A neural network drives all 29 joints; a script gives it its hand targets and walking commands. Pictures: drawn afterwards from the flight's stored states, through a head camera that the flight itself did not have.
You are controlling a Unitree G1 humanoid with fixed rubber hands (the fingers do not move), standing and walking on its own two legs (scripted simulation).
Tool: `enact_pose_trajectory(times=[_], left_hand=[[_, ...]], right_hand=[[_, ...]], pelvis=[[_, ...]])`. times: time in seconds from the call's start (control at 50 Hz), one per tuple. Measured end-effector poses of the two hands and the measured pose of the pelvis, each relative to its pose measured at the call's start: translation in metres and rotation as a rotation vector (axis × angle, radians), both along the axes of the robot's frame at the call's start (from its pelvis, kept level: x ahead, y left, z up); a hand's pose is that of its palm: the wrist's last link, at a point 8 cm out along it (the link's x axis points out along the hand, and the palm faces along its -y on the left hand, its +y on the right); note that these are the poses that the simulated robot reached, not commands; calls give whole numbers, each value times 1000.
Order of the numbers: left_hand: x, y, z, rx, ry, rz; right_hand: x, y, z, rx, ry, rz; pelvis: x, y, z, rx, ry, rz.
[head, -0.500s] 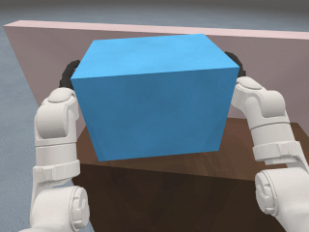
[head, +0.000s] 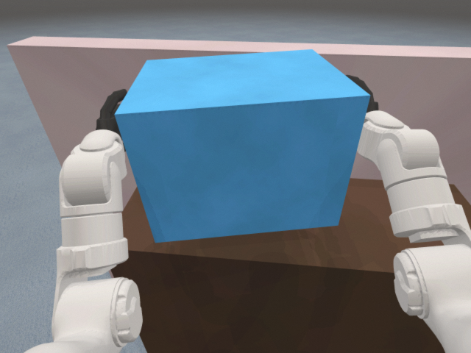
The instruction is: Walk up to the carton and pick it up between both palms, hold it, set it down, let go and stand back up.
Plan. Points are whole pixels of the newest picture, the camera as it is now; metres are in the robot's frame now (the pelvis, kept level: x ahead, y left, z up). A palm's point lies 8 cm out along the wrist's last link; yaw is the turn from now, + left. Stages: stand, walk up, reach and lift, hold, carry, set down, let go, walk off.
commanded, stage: hold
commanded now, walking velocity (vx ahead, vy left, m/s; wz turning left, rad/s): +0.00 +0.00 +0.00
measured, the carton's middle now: (238, 139) +0.39 +0.00 +0.23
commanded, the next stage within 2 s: none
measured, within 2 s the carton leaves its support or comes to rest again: neither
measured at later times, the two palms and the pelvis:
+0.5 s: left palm (111, 138) +0.35 +0.19 +0.26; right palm (362, 121) +0.37 -0.19 +0.27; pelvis +0.00 -0.01 +0.00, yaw +1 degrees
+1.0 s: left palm (127, 131) +0.35 +0.17 +0.27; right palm (375, 112) +0.38 -0.21 +0.28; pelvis +0.01 -0.02 +0.00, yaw +2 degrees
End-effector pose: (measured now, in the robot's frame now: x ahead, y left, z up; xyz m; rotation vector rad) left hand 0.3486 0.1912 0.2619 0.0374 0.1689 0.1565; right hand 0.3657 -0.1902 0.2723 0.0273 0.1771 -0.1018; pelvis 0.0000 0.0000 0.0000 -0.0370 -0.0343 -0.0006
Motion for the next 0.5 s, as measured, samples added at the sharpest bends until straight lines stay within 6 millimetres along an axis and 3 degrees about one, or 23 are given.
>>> enact_pose_trajectory(times=[0.5], left_hand=[[2, 0, 1, -6, 2, 1]], right_hand=[[2, -1, 0, 1, 7, 2]], pelvis=[[0, -9, 0, 4, 16, 10]])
